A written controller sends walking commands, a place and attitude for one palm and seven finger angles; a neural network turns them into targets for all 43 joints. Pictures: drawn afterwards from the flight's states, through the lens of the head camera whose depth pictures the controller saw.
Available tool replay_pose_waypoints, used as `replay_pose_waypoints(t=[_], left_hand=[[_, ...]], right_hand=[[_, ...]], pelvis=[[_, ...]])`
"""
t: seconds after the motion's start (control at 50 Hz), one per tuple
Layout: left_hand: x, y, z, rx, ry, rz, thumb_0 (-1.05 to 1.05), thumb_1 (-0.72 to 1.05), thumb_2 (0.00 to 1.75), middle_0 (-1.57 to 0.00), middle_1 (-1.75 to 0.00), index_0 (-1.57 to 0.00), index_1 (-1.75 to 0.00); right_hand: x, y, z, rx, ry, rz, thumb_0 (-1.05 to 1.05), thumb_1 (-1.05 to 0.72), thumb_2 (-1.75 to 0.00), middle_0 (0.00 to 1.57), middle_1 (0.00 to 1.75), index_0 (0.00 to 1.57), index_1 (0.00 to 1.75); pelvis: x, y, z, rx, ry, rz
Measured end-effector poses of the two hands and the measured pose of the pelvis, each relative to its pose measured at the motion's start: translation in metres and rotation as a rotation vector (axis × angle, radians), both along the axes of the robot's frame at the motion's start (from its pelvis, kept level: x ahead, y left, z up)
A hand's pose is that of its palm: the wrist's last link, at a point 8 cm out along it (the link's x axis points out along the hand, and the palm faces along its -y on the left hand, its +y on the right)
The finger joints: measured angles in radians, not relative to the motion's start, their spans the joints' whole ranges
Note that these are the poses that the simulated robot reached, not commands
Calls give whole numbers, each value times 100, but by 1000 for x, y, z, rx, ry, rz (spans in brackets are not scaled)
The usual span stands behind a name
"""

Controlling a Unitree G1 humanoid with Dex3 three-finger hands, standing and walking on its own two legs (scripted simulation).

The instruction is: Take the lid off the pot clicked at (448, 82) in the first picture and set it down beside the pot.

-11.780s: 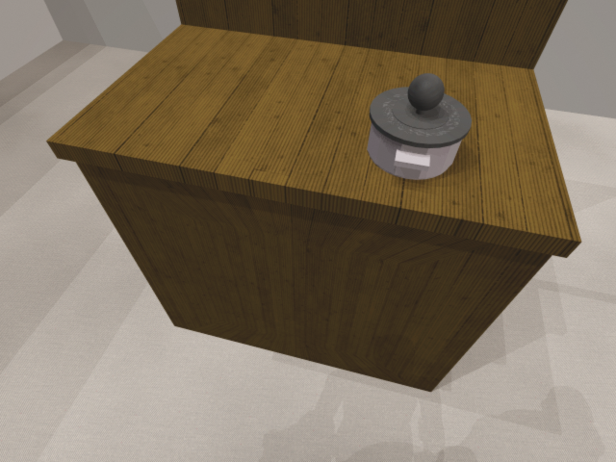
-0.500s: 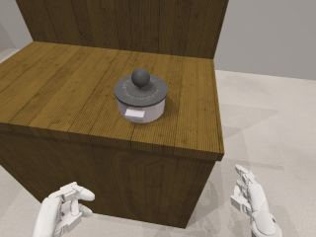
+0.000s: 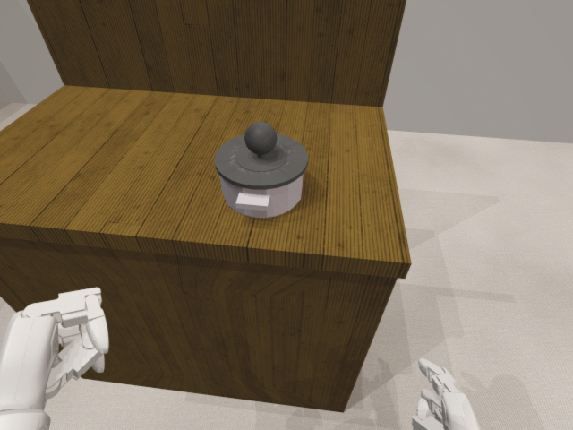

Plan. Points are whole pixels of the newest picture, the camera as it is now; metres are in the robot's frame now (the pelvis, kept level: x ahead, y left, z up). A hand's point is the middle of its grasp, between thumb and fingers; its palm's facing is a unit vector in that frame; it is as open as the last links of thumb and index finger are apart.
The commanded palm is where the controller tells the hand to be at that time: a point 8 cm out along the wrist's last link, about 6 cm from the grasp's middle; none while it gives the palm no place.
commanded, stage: raise the hand higher, near the body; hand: left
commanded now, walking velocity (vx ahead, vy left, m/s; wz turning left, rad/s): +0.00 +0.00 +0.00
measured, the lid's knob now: (260, 138) +0.52 +0.11 +0.17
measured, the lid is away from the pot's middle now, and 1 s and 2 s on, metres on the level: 0.00 0.00 0.00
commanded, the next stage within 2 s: reach forward and open the fingers in 0.50 s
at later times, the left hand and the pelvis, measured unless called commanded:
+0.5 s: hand (104, 283) +0.19 +0.21 +0.20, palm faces +0.40 -0.84 -0.38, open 3.1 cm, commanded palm +0.14 +0.25 +0.21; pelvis +0.02 -0.02 +0.00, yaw +0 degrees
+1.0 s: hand (86, 246) +0.22 +0.24 +0.20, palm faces +0.28 -0.11 -0.95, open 3.1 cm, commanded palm +0.19 +0.24 +0.25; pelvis +0.01 -0.02 +0.00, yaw +1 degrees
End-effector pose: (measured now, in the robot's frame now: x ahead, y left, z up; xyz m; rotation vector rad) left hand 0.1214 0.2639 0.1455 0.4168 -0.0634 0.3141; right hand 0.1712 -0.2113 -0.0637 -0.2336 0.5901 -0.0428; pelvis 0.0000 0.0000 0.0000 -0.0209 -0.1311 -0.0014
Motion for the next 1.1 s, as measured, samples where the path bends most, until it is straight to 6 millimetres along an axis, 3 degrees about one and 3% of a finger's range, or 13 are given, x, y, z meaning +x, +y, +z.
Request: replay_pose_waypoints(t=[0.24, 0.44, 0.62, 0.74, 0.86, 0.96, 1.1], left_hand=[[11, -6, 31, 39, -144, -21, 1, 90, 90, -130, -150, -130, -149], [23, -12, 56, 82, -224, -12, 1, 89, 90, -130, -150, -130, -149], [38, -19, 77, 121, -298, -23, 1, 89, 90, -131, -150, -131, -149], [53, -29, 94, 551, -155, 48, 1, 86, 93, -130, -145, -130, -145], [58, -25, 105, 896, 7, 101, 1, 75, 101, -128, -131, -128, -130], [66, -17, 106, 984, 103, 116, 0, 62, 111, -125, -115, -125, -115], [78, -20, 108, 1009, 154, 36, 0, 40, 125, -120, -91, -120, -91]], right_hand=[[26, -6, 17, -4, -88, 12, 2, -91, -90, 20, 30, 20, 30], [37, -3, 8, 19, -45, 45, 2, -91, -90, 20, 30, 20, 30], [41, -13, 0, 16, 0, 34, 2, -91, -90, 20, 30, 20, 30], [52, -21, -7, 3, 75, 63, 2, -91, -90, 20, 30, 20, 30], [69, -22, -14, 42, 121, 48, 2, -91, -90, 20, 30, 20, 30], [80, -16, -11, 59, 109, 62, 2, -91, -90, 20, 30, 20, 30], [83, -4, -1, 70, 63, 84, 2, -91, -90, 20, 30, 20, 30]], pelvis=[[5, -5, 1, 1, -9, -7], [15, -13, 3, 3, -4, -6], [24, -20, 4, 6, 1, -9], [22, -20, 0, 14, 41, -6], [18, -19, -1, 18, 65, -8], [14, -18, -1, 18, 66, 9], [8, -18, 1, 19, 38, 21]])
